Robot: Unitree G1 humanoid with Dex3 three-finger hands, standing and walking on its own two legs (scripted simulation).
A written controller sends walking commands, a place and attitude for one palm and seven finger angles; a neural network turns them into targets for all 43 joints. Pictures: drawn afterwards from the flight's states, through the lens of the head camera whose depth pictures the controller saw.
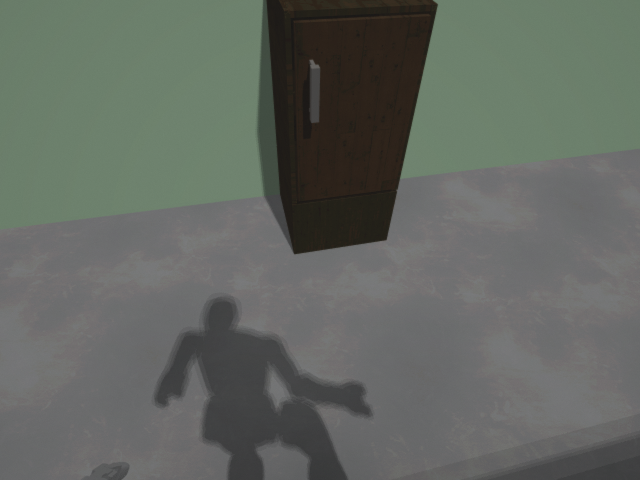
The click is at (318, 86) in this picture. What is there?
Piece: cupboard door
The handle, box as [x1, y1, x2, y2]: [309, 60, 319, 122]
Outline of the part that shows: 309,60 310,120 311,122 318,121 319,67 318,65 315,65 312,60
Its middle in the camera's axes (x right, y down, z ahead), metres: -0.02 -0.41 +1.08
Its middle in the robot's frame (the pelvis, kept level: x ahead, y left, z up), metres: +1.08 +0.07 -0.03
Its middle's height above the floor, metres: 0.74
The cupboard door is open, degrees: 0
